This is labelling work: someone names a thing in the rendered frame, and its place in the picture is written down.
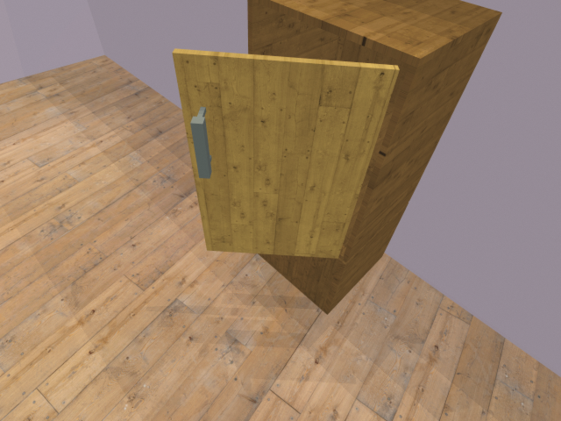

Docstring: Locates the cupboard door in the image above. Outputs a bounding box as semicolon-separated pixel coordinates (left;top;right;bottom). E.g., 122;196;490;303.
172;48;400;259

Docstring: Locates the handle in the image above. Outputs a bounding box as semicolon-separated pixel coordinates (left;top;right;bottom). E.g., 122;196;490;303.
190;107;212;179

